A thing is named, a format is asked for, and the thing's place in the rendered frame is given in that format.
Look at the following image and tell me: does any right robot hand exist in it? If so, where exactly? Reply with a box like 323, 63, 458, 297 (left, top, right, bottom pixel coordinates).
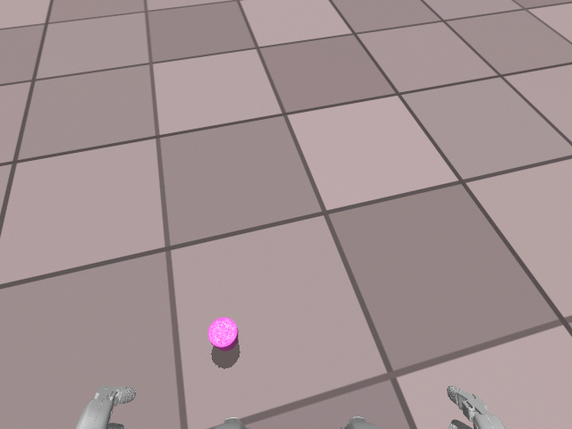
447, 386, 505, 429

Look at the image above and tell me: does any cup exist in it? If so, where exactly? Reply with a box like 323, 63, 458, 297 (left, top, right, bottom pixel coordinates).
207, 317, 238, 351

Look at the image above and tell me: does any left robot hand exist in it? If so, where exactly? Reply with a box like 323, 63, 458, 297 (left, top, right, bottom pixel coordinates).
75, 385, 136, 429

